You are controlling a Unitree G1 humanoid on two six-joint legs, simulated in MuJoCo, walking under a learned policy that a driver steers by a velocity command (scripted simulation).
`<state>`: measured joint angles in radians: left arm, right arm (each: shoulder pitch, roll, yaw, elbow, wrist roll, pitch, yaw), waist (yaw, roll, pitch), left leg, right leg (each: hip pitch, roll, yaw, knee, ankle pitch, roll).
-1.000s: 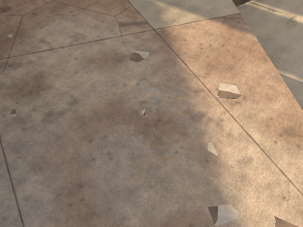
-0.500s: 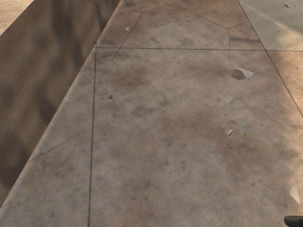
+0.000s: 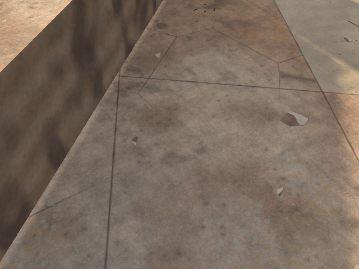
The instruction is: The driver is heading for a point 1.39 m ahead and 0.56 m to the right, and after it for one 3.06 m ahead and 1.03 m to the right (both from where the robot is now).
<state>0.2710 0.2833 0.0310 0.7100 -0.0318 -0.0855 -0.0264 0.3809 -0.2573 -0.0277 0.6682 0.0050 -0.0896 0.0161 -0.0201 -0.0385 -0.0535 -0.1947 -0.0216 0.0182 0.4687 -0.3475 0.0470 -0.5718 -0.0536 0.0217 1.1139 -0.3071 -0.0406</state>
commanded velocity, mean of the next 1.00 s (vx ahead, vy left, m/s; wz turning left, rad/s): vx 0.96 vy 0.00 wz -0.58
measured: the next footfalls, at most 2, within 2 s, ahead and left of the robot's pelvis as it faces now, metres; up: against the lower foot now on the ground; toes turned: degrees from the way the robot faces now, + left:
right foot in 0.34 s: +0.45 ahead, -0.14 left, +0.00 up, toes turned -5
left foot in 0.78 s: +0.90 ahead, -0.04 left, +0.00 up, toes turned -32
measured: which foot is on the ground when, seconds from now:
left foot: down 0.00-0.32, up 0.34-0.76, down 0.78-1.00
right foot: up 0.00-0.32, down 0.34-0.80, up 0.82-1.00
